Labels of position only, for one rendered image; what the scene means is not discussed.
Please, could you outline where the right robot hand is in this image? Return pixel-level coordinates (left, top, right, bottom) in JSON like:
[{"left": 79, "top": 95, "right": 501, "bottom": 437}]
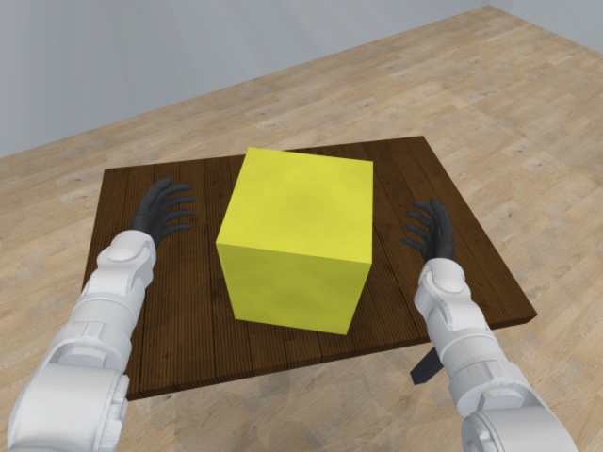
[{"left": 401, "top": 198, "right": 455, "bottom": 266}]

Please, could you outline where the robot right upper arm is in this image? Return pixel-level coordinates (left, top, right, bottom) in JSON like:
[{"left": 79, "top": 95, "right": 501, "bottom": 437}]
[{"left": 461, "top": 406, "right": 576, "bottom": 452}]

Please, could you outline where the table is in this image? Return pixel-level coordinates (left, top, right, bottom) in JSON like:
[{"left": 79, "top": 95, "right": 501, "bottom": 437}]
[{"left": 81, "top": 136, "right": 538, "bottom": 401}]

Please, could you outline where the robot left upper arm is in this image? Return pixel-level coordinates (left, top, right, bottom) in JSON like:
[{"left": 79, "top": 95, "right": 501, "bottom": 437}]
[{"left": 2, "top": 363, "right": 130, "bottom": 452}]

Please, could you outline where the carton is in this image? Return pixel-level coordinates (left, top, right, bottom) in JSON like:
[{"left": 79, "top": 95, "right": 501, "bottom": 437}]
[{"left": 216, "top": 147, "right": 373, "bottom": 335}]

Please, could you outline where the left robot hand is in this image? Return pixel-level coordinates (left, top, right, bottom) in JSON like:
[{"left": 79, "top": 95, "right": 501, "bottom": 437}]
[{"left": 128, "top": 177, "right": 195, "bottom": 249}]

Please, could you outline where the right robot forearm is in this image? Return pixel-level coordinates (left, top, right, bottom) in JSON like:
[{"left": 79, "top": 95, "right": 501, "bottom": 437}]
[{"left": 414, "top": 258, "right": 578, "bottom": 452}]

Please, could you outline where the left robot forearm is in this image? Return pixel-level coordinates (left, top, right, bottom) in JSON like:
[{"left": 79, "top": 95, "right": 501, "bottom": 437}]
[{"left": 7, "top": 230, "right": 156, "bottom": 449}]

